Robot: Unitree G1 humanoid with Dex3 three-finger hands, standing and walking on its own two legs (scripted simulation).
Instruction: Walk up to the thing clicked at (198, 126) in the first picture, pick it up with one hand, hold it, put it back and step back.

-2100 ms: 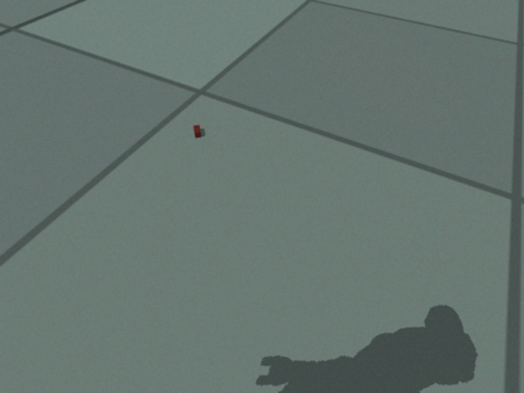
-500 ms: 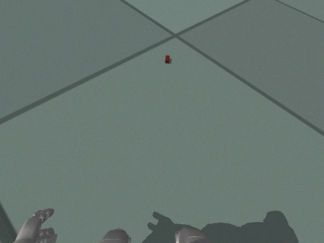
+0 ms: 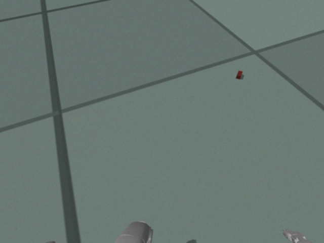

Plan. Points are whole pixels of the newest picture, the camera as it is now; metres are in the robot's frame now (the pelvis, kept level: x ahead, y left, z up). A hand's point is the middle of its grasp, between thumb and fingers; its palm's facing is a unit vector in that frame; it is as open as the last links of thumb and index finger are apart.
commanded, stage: walk up
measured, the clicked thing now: (239, 74) +1.55 -0.60 -0.74
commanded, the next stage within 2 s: stand in 1.24 s
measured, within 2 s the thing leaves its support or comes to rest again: neither
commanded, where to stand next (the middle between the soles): +0.09 +0.00 m, yaw +11 degrees
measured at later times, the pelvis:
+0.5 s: pelvis +0.00 +0.00 -0.01, yaw +11 degrees
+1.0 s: pelvis +0.02 +0.00 +0.01, yaw +14 degrees
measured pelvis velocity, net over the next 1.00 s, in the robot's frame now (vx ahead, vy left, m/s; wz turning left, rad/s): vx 0.02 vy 0.00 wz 0.24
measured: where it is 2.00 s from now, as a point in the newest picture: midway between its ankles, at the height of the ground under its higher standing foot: outside the picture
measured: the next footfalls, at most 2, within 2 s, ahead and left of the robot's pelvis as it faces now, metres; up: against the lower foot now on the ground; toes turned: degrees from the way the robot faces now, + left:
left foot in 0.14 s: +0.04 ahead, +0.12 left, +0.00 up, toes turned +9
right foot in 0.42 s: +0.10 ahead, -0.13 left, +0.00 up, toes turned +11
